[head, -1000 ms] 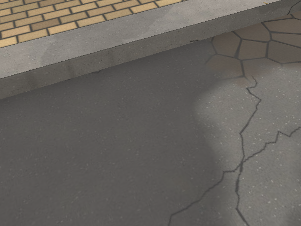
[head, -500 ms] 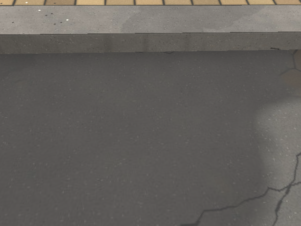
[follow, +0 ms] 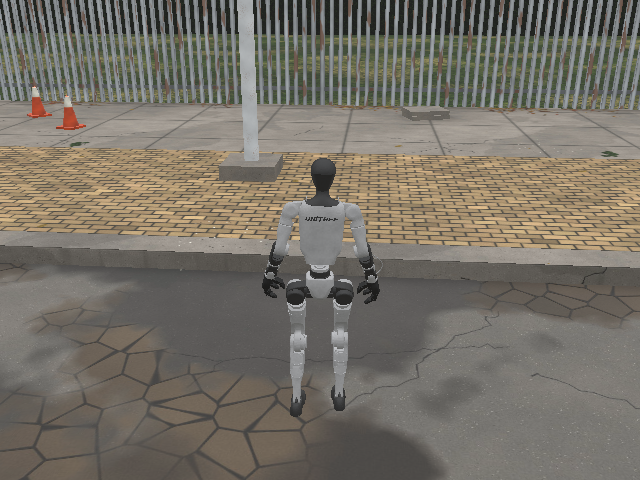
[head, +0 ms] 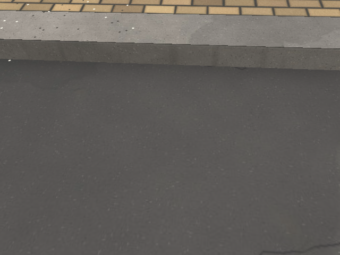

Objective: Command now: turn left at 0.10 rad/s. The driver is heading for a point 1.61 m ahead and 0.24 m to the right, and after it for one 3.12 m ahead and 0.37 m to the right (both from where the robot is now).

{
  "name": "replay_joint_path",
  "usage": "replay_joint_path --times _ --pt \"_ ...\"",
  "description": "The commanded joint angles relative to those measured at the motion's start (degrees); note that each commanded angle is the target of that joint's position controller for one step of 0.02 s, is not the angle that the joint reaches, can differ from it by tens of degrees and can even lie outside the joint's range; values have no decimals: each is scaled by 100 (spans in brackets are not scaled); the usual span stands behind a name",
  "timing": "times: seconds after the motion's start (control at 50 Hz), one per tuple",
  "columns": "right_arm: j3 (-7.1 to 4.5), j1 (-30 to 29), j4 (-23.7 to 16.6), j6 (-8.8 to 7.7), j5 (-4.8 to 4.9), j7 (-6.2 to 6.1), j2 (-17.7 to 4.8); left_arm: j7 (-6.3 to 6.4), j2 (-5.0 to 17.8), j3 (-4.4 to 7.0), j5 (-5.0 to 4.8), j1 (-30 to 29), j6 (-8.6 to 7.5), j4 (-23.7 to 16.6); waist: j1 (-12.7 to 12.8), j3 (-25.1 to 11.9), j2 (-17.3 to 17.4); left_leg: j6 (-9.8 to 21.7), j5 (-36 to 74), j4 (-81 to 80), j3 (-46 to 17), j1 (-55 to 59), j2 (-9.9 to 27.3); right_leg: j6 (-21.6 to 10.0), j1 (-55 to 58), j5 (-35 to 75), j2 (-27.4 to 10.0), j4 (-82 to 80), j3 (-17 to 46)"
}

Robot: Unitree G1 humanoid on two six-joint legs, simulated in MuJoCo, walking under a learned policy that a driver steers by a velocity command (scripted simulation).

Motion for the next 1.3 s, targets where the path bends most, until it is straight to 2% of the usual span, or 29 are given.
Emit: replay_joint_path --times 0.02,0.04,0.06,0.08,0.14,0.24,0.42,0.48,0.52,0.56,0.62,0.66,0.7,0.72,0.74,0.76,0.78,0.8,0.84,0.92,1.0,1.08,1.14,1.18,1.2,1.22,1.24,1.26,1.3 --pt "-61 296 -102 -199 -91 -122 -562 -4 815 214 -30 175 -71 -157 -74 -631 -662 222 1332 -1419 -365 995 424 -277 -15 1582 -1011 -340 1066" --pt "-117 69 -132 -262 -140 -149 -961 -42 644 175 -78 286 -124 -229 206 -613 152 429 1996 -1154 -1046 883 1054 -72 -222 934 -546 -238 617" --pt "-36 -162 -68 -302 -71 -101 -667 -26 565 139 -76 132 -99 -96 157 -474 354 588 1794 -1095 -1008 63 1164 -1 386 287 -365 -545 421" --pt "31 -270 -63 -344 -73 -74 -480 -11 651 160 -42 0 -76 -18 103 -307 328 520 1383 -1161 -916 -139 978 29 568 371 -368 -543 447" --pt "68 -48 211 -402 -58 -139 -510 -33 745 201 -30 50 -69 207 39 -154 406 393 1245 -1252 -716 -205 726 -20 690 884 -493 -518 508" --pt "105 50 542 -417 -43 -161 -461 -5 652 166 -49 181 -82 668 21 -65 81 428 1197 -1276 -661 -70 705 47 580 819 -519 -680 527" --pt "155 119 1076 -449 -33 -190 -410 36 582 122 -53 266 -72 1328 24 -53 -115 475 1193 -1352 -612 -67 679 73 654 844 -571 -746 547" --pt "32 377 1223 -374 -47 -183 -699 17 615 152 3 254 -39 1392 -83 8 292 799 -1432 -1612 -972 -141 683 -34 137 -1079 -87 -36 115" --pt "-69 674 1294 -329 -64 -161 -871 -48 497 132 98 -60 -43 1231 -263 563 675 1245 -2788 -2158 -1873 -168 1327 -79 -897 -1433 89 803 -255" --pt "-88 790 1339 -387 -104 -146 -739 -90 451 125 111 -248 -139 1087 -309 817 688 1556 -2476 -2433 -2376 -83 1820 -133 -1477 -1231 -222 1544 -212" --pt "-135 813 1389 -552 -116 -121 -713 -175 534 170 56 -301 -336 956 -217 643 520 1531 -1220 -2227 -1901 462 1704 -189 -1671 -1229 -393 1401 -201" --pt "-159 696 1385 -615 -79 -103 -708 -201 462 187 4 -78 -412 979 -42 461 531 1366 -612 -1974 -1379 149 1448 -214 -811 -821 -264 733 -410" --pt "-148 442 1305 -639 -45 -80 -626 -163 404 241 -24 974 -443 1365 452 240 210 1113 -264 -1181 -820 -1030 1027 -211 1207 -242 88 -216 -637" --pt "-77 348 1210 -696 -83 -54 -405 -92 715 345 25 1640 -488 1543 726 -8 -514 905 -34 25 -294 -1746 606 -290 2198 -803 -506 -729 274" --pt "58 245 933 -755 -55 -3 70 -54 1390 495 41 2409 -506 1635 902 -430 -1986 613 -796 1951 547 -2762 -151 -761 2805 -2690 -2067 -1848 2898" --pt "-71 144 920 -733 -191 10 -442 -71 1183 443 18 2275 -443 1750 630 -8 -1308 695 -1048 2966 189 -3104 -15 -1028 2149 -3061 -2401 -2028 3618" --pt "-79 110 945 -740 -195 64 -415 -97 910 364 20 1625 -450 1519 289 442 -658 778 -484 3343 15 -3231 334 -998 1653 -2897 -2225 -1978 3116" --pt "-38 185 1030 -768 -161 131 -264 -125 723 316 13 1198 -503 1373 106 548 -418 756 54 3339 19 -3083 531 -904 1334 -2171 -1945 -2012 2538" --pt "-36 236 1098 -757 -203 197 -209 -108 535 235 -9 1045 -605 1342 -51 388 -439 608 633 3162 197 -2805 707 -732 1277 -643 -1530 -2063 1617" --pt "-34 -155 973 -636 -196 221 -130 -79 428 159 -48 1714 -684 1654 -6 198 -548 384 970 3103 591 -3097 655 -718 1651 1986 -1277 -1800 708" --pt "44 -1179 565 -605 -158 225 16 -45 340 91 -27 1900 -667 1746 146 442 -573 263 1354 2088 910 -3169 522 -723 1455 2829 -1106 -1866 333" --pt "126 -1745 307 -626 -93 199 110 1 392 74 -13 2009 -679 1848 218 526 -670 430 1699 778 1153 -2499 288 -708 1484 3533 -1164 -1875 149" --pt "44 -1255 352 -670 -93 108 -99 29 520 101 -9 1761 -699 1853 -128 199 -714 776 1454 423 1177 -1628 17 -632 1839 5300 -1313 -1181 18" --pt "-106 171 803 -745 -85 16 -344 41 635 142 9 1558 -652 1816 -713 -560 -702 1005 1295 80 1101 -248 -201 -543 1903 5879 -1266 461 -68" --pt "-202 1022 1048 -788 -158 -45 -524 20 631 138 -23 1481 -635 1768 -1074 -973 -544 1168 1252 -206 719 987 182 -492 1151 4777 -1091 1711 -171" --pt "-352 1734 1133 -794 -302 -95 -1076 -33 197 45 -103 1783 -631 1600 -1015 -1672 352 1608 277 -351 -1325 2376 1758 -367 -301 1971 -516 3740 -471" --pt "-371 1464 1099 -717 -187 -7 -1066 -81 159 112 -142 2154 -608 1659 -665 -1977 902 2267 -150 -1316 -3875 2789 2626 -304 -1750 -1650 398 5341 -43" --pt "-339 750 1014 -716 -23 37 -855 -60 473 193 -26 1634 -588 1518 -442 -1070 296 2123 -658 -1572 -3248 1990 2383 -412 -2234 -1150 -69 5426 296" --pt "-159 135 951 -817 -38 66 -157 -106 335 203 2 997 -620 1358 -142 6 -206 1766 102 -1996 -1873 425 1927 -421 -2008 -466 -503 4741 237"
